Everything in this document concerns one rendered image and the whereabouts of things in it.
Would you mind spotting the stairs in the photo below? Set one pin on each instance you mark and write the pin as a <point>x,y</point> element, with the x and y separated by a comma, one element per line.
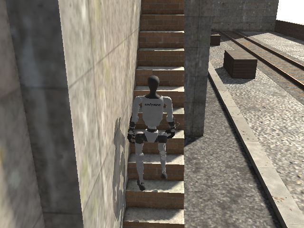
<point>161,54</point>

